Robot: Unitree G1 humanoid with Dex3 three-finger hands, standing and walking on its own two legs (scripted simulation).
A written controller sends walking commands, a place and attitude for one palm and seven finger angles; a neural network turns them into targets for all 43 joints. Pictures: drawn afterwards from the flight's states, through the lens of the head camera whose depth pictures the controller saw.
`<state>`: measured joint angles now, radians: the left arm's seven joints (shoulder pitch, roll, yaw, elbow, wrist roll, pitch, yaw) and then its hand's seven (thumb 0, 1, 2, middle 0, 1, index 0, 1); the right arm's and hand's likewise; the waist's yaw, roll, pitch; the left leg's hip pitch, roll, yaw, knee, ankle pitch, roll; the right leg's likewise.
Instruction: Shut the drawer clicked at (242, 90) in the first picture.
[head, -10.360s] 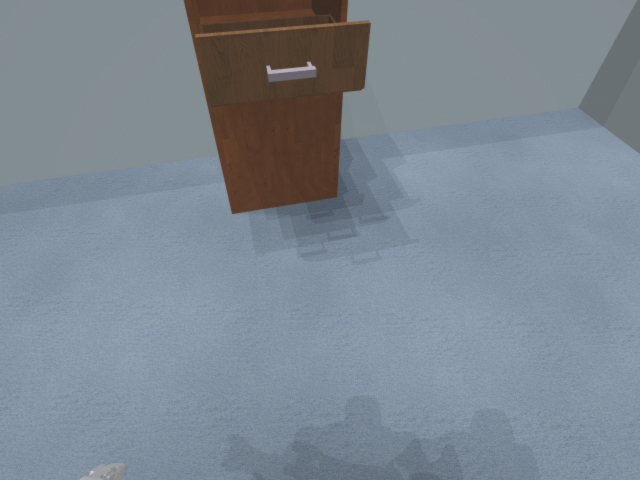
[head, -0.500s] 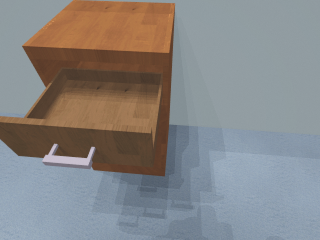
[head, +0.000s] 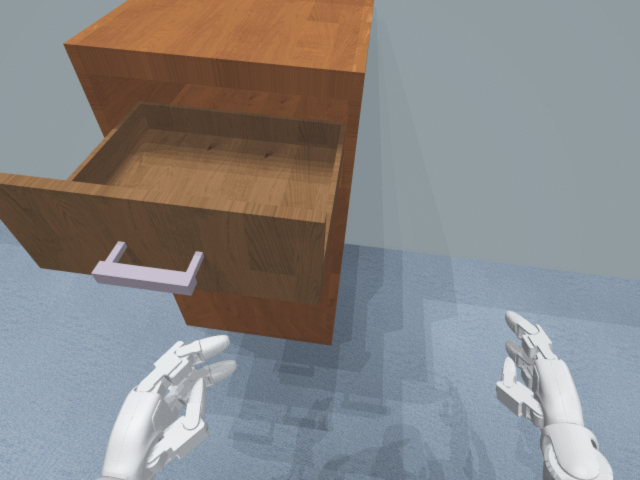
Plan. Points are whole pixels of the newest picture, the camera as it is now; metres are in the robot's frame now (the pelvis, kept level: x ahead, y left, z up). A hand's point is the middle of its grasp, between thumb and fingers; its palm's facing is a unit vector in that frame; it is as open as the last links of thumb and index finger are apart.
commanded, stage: raise the hand and make a fist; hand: left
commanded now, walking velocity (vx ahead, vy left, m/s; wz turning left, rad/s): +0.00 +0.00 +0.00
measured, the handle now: (151, 265) +0.36 +0.26 +0.06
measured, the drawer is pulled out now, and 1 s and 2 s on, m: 0.29 0.29 0.29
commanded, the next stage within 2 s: bring the fist close to the handle in 1.48 s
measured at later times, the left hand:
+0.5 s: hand (133, 384) +0.20 +0.21 +0.08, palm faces +0.00 -1.00 -0.07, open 3.5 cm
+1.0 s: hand (67, 362) +0.19 +0.25 +0.14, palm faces +0.05 -0.99 -0.10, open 3.2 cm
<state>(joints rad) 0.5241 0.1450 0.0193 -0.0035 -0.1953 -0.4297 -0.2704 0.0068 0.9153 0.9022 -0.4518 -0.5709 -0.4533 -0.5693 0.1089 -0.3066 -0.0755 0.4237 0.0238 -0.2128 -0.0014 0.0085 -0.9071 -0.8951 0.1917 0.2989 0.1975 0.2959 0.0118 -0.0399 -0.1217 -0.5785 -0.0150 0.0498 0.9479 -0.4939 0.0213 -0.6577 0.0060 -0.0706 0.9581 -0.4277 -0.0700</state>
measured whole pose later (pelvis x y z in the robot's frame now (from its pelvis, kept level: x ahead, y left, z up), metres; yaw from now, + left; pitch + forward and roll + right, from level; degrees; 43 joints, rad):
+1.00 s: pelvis +0.03 +0.03 +0.03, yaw +2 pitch +2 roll -2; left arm 0.50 0.30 0.25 -0.28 -0.31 -0.11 -0.33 0.01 0.90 0.90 -1.37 -1.57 -1.37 -1.57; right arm 0.20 -0.22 0.08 0.56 0.06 -0.33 -0.06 0.01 -0.90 -0.89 0.20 0.30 0.20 0.30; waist 0.06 0.05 -0.08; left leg -0.34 -0.02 0.00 0.75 -0.44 0.06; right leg -0.36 0.01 -0.11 0.68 -0.35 -0.02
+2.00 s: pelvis +0.01 +0.01 +0.03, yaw +2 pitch +2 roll -1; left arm 0.29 0.30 0.30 0.02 -0.32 -0.18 -0.39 0.01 0.90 0.90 -1.40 -1.60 -1.40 -1.60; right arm 0.24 -0.28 0.05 0.65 0.04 -0.37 -0.08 0.01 -0.90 -0.89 0.20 0.30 0.20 0.30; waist 0.02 0.04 -0.04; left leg -0.36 -0.01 0.00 0.71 -0.40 0.03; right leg -0.39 0.02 -0.11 0.67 -0.32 -0.05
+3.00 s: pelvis +0.01 +0.02 +0.01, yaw +1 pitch +11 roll -1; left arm 0.14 0.27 0.22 0.19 -0.29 -0.32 -0.34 0.01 0.90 0.90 -1.40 -1.60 -1.40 -1.60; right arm 0.25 -0.27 0.04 0.58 0.03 -0.24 -0.04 0.01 -0.90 -0.89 0.20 0.30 0.20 0.30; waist -0.02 0.04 -0.09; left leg -0.64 -0.02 0.02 0.92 -0.48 0.04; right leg -0.68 0.00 -0.10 0.88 -0.39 -0.04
